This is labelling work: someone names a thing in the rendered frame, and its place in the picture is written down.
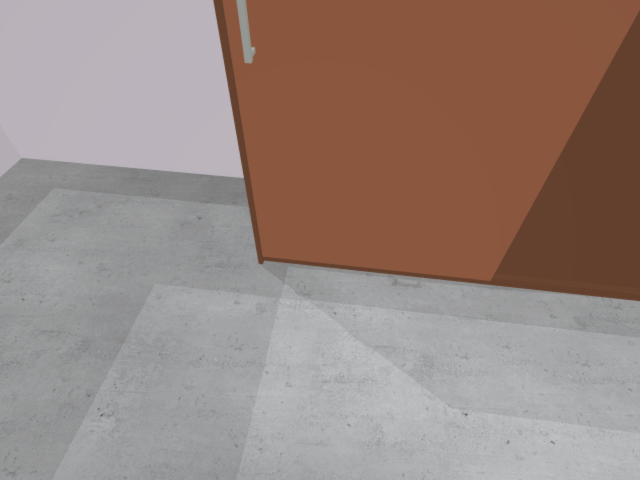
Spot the wardrobe door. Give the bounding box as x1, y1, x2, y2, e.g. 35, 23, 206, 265
222, 0, 640, 281
495, 11, 640, 289

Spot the handle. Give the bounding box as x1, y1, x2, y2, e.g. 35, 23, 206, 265
236, 0, 256, 63

